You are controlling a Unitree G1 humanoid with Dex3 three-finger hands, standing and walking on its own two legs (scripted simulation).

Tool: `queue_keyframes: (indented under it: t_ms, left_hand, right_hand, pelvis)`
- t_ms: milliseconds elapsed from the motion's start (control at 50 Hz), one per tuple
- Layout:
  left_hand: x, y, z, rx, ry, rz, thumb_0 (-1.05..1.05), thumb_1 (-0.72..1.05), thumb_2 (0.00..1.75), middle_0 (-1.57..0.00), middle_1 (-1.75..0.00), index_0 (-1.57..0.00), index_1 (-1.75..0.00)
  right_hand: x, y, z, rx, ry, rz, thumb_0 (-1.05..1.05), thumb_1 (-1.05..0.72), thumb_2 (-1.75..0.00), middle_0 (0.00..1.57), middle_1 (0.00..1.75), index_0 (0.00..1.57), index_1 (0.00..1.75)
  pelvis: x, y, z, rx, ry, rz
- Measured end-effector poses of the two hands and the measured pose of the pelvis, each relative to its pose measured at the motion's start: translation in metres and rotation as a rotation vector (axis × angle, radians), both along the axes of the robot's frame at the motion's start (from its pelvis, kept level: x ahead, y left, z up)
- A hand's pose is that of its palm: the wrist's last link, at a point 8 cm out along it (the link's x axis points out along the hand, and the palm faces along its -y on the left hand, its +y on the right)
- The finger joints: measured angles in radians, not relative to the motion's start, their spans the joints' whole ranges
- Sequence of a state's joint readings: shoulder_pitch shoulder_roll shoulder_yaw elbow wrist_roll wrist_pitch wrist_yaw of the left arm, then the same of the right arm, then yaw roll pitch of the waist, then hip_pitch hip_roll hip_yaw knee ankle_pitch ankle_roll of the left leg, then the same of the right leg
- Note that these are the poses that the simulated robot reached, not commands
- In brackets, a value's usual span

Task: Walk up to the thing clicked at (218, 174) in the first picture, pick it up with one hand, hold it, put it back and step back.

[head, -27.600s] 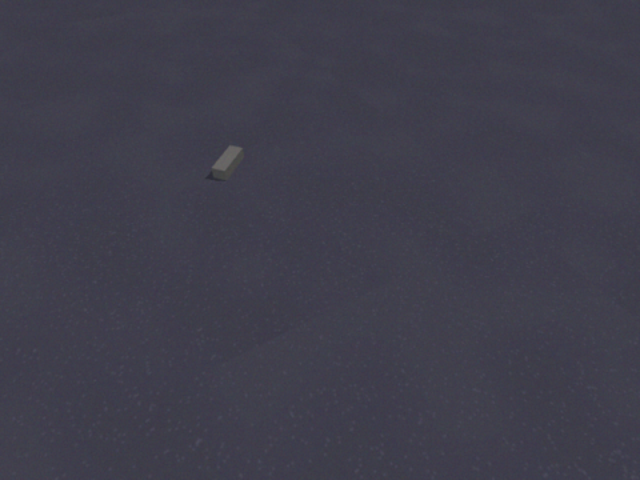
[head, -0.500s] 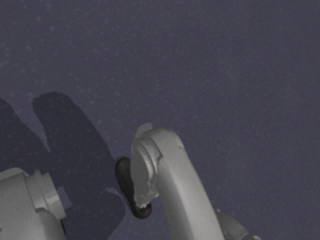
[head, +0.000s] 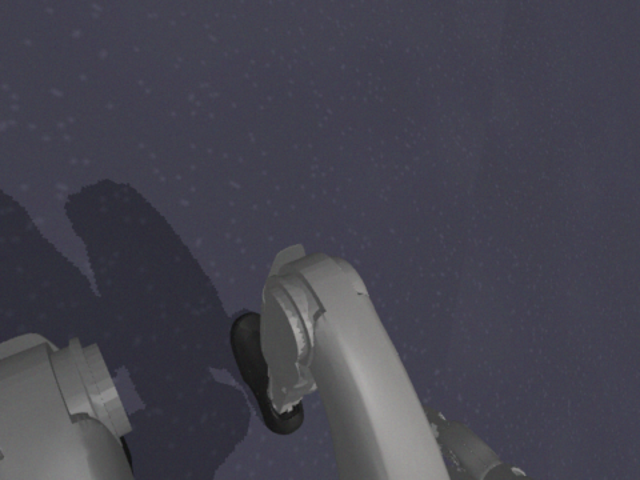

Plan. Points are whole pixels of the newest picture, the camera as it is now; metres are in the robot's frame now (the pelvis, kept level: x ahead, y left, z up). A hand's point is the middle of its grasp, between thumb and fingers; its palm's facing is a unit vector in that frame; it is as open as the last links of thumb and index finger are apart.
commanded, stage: open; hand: left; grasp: from above
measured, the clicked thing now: out of the picture +0.47 +0.35 -0.28
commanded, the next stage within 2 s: withdraw in 0.16 s
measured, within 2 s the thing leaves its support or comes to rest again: neither
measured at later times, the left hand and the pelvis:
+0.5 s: hand out of the picture +0.48 +0.36 -0.21, palm faces -0.35 -0.11 -0.93, open 13.9 cm; pelvis +0.00 +0.00 +0.00, yaw +0 degrees
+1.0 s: hand out of the picture +0.46 +0.37 -0.07, palm faces -0.48 -0.12 -0.87, open 13.7 cm; pelvis -0.01 +0.00 +0.06, yaw +6 degrees
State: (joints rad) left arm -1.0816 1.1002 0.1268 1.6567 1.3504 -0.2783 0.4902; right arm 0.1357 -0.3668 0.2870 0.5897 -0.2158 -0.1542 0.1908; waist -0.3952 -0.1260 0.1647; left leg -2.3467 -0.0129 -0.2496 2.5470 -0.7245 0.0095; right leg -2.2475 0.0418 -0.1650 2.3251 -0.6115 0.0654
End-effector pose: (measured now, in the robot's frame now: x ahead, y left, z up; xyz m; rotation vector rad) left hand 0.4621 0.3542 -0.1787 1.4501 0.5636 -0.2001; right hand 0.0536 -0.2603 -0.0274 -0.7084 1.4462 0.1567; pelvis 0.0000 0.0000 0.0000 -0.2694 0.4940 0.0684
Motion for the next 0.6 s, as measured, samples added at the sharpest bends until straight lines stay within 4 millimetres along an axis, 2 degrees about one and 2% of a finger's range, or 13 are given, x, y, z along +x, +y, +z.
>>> queue_keyframes:
  t_ms: [400,500,600]
  left_hand:
    - [0.003,0.005,0.002,0.002,-0.031,-0.005,0.00,-0.46,1.01,-0.08,-1.09,-0.10,-1.07]
    - [0.014,0.011,0.023,0.028,-0.113,0.018,0.00,-0.50,1.01,-0.09,-1.06,-0.10,-1.04]
    - [0.021,0.021,0.063,0.073,-0.170,0.060,0.00,-0.52,1.01,-0.09,-1.04,-0.09,-1.03]
  right_hand:
    - [-0.009,0.006,0.000,-0.005,0.016,-0.003,0.00,-0.90,-0.90,0.20,0.30,0.20,0.30]
    - [-0.008,0.006,-0.001,0.012,0.013,-0.015,0.00,-0.90,-0.90,0.20,0.30,0.20,0.30]
    - [0.003,0.005,-0.004,0.046,-0.020,-0.061,0.00,-0.90,-0.90,0.20,0.30,0.20,0.30]
  pelvis:
    - [-0.002,0.001,-0.002,-0.007,-0.008,-0.005]
    - [0.001,0.001,-0.001,-0.004,0.013,-0.003]
    - [0.005,0.001,0.006,0.004,0.061,0.007]
